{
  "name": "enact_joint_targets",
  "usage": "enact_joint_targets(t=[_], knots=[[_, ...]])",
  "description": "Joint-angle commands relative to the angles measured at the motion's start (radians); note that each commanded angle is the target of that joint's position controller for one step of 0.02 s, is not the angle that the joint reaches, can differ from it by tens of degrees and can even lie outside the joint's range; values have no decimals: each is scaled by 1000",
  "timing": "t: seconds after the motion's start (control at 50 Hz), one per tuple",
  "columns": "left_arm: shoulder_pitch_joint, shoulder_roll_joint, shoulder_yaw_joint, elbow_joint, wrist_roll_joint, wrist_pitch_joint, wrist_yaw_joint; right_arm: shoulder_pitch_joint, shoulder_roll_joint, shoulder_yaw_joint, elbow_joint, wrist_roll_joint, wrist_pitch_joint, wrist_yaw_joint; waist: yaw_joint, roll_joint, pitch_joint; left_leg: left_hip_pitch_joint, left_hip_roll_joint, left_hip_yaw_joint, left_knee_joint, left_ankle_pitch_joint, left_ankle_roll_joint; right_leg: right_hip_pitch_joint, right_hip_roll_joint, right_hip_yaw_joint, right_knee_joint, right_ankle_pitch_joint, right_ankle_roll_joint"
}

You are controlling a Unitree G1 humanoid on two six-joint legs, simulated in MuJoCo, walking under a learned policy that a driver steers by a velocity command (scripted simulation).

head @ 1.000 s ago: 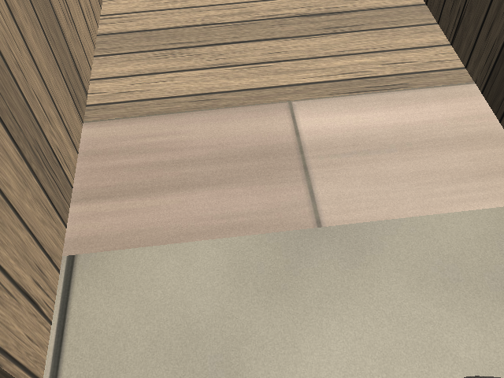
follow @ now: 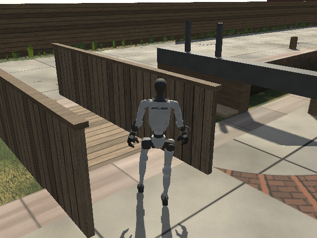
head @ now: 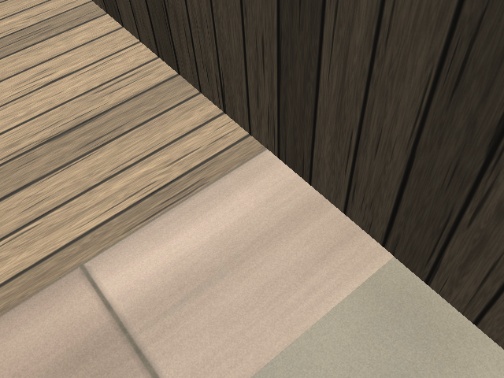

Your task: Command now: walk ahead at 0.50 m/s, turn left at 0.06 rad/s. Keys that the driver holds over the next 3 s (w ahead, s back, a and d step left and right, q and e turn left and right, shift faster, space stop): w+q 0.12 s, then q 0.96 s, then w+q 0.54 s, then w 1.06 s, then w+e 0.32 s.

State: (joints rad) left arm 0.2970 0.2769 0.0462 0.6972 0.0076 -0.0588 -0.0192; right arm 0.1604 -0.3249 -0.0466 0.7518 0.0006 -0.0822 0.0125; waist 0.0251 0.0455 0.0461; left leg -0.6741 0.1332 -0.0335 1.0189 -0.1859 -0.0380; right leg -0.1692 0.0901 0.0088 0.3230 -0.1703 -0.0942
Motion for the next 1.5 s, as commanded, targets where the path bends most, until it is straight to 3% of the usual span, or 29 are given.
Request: enact_joint_targets(t=[0.02,0.12,0.18,0.26,0.28,0.3,0.32,0.34,0.38,0.42,0.5,0.62,0.7,0.72,0.74,0.76,0.78,0.82,0.88,0.98,1.06,1.08,1.1,1.12,1.14,1.18,1.3,1.42,1.5], knots=[[-13,144,35,-38,2,-34,8,9,-54,-11,-43,1,3,3,-7,-102,-42,-5,6,-13,-122,196,-1,22,-255,88,-159,313,-139],[44,168,35,21,9,-34,17,-137,-41,1,-90,21,-14,39,59,-102,30,13,-56,1,-383,369,39,92,-280,2,-212,191,-92],[39,159,30,44,8,-14,23,-164,-35,4,-115,5,-22,63,52,-93,40,12,-94,32,-468,308,70,191,-296,-45,-114,460,-64],[-12,195,34,24,13,24,61,99,-131,-43,-71,-11,-25,73,-93,-148,-147,304,-208,106,-494,178,127,228,-265,-88,302,928,18],[-10,188,27,6,15,24,69,203,-182,-61,-57,-13,-25,58,-154,-74,-217,530,-146,10,-547,418,172,76,-214,-115,560,732,69],[124,58,-10,-23,53,5,58,195,-269,-69,-75,-14,-19,43,-44,215,-337,888,124,-336,-412,949,327,-285,-57,-104,924,-230,136],[165,85,-21,-22,39,-15,38,209,-245,-64,-111,-30,-23,37,-76,219,-565,1094,273,-719,-517,921,515,-475,53,78,1207,-521,175],[73,189,3,-22,1,-19,27,159,-195,-61,-138,-23,-9,31,-122,73,-532,1028,207,-577,-535,779,452,-508,-35,161,1222,-425,158],[-56,175,-1,-59,5,-3,38,53,-132,-42,-157,4,16,12,-77,-84,-250,695,112,-392,-600,613,367,-536,-105,111,1070,-322,154],[-36,166,2,-72,10,27,48,17,-136,-41,-164,-6,33,4,-9,-44,-148,437,58,-352,-677,500,350,-409,-119,98,932,-283,162],[6,104,-12,-48,11,40,69,-18,-162,-55,-164,-10,48,-5,15,19,-187,344,2,-280,-654,612,320,-297,-88,63,626,-227,203],[-107,128,6,-68,-5,40,55,-38,-167,-63,-175,5,106,-35,-29,107,-186,354,-37,-384,-661,47,239,-250,-59,101,394,-87,188],[-73,157,28,-49,-10,3,48,-29,-139,-56,-179,12,123,-39,-5,127,-153,391,-73,-443,-564,43,177,-105,-93,102,63,13,138],[-54,213,41,-53,8,1,54,8,-96,-43,-180,5,122,-36,-19,33,-185,325,-123,-381,-444,-95,134,6,-252,213,19,52,78],[-112,288,58,-65,39,17,60,43,-51,-31,-199,-1,114,-32,-78,-241,-134,123,-284,-174,-258,-357,73,61,-432,431,-10,275,-60],[-75,247,56,-56,57,20,60,31,-125,-50,-204,-12,99,-27,-36,-332,-159,46,-251,-97,3,-468,21,53,-539,550,-18,392,-183],[-88,192,41,-70,43,21,65,48,-176,-69,-182,-6,97,-22,-30,-238,-163,43,-214,-111,116,-412,0,56,-506,459,11,405,-179],[-133,154,34,-68,7,32,70,80,-145,-72,-143,11,117,-28,-36,-165,-127,37,-188,-76,168,-299,-35,58,-368,252,46,364,-82],[-111,167,39,-47,12,55,77,24,-67,-45,-179,17,131,-23,-2,-206,-96,57,-166,1,63,-234,-63,53,-328,138,22,366,-87],[-137,222,68,-42,1,72,71,-6,-68,-42,-219,18,133,-3,12,-268,-131,238,-125,59,-213,-213,-41,32,-369,77,27,323,-96],[-152,204,70,-26,-33,63,55,79,-80,-62,-194,19,146,7,-35,-235,-137,425,-162,112,-516,-21,44,-17,-366,28,129,213,-38],[-100,172,63,-1,-29,59,51,112,-101,-73,-185,15,145,-1,-40,-158,-133,531,-156,61,-606,77,80,-98,-329,-28,228,108,27],[-73,107,46,-15,15,59,42,145,-202,-99,-195,16,143,-18,-16,127,-136,685,65,-252,-651,292,169,-339,-217,-141,499,-258,132],[-177,108,41,-83,24,51,48,171,-265,-107,-209,-6,126,-14,-71,261,-144,676,232,-531,-704,170,370,-557,-93,-46,703,-488,162],[-235,150,55,-94,1,39,49,198,-215,-96,-197,-17,100,-7,-114,170,-152,660,213,-567,-771,-151,388,-598,-120,56,790,-447,141],[-233,176,74,-71,-19,26,44,136,-145,-71,-184,7,74,-15,-68,109,-56,603,135,-486,-812,-428,291,-621,-160,74,753,-276,110],[-246,109,57,-43,-9,-27,14,135,-131,-63,-175,7,59,-45,-59,103,-51,539,22,-330,-817,-195,247,-447,-101,43,448,-11,139],[-287,118,52,-59,-32,-49,-7,171,-163,-76,-152,27,61,-35,-74,111,-36,444,28,-420,-772,-254,255,-255,-65,58,228,-36,138],[-126,144,71,-19,-31,-66,2,140,-84,-51,-158,24,66,-32,27,77,-67,312,-57,-419,-611,-301,185,61,-103,65,90,-5,86]])
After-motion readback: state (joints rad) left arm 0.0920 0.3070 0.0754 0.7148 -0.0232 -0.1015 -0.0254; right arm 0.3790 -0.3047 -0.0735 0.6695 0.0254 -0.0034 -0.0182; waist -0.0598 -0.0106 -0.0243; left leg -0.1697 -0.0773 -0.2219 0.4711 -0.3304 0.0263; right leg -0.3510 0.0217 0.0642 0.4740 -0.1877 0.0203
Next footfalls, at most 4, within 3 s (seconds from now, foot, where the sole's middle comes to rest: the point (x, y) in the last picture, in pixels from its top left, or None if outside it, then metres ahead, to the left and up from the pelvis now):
0.28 left None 0.34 0.15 -0.78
0.72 right None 0.44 -0.05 -0.78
1.08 left None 0.27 0.17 -0.78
1.52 right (246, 355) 0.53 0.10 -0.78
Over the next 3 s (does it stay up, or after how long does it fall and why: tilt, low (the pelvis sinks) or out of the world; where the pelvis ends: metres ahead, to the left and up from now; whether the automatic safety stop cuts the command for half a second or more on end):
stays up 0.76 0.80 -0.02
